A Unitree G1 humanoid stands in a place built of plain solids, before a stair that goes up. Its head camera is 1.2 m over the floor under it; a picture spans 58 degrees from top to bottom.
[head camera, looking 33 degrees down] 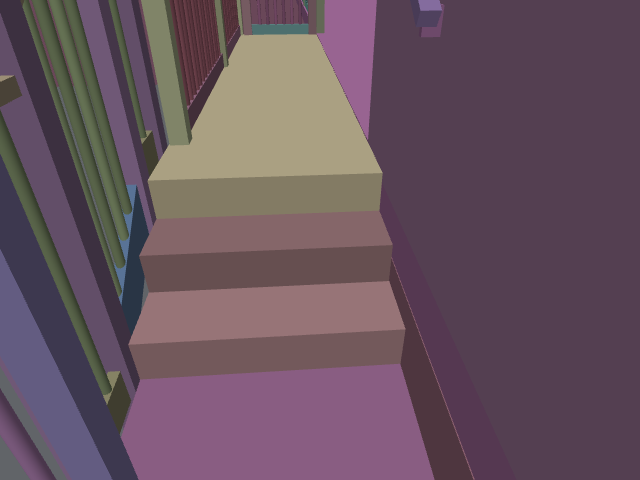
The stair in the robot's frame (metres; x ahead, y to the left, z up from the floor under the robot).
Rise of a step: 0.17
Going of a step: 0.26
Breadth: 0.90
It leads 4 degrees to the left of straight ahead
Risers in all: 3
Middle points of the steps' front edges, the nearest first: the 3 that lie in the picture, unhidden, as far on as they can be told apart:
1.01 0.16 0.17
1.27 0.18 0.33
1.52 0.20 0.50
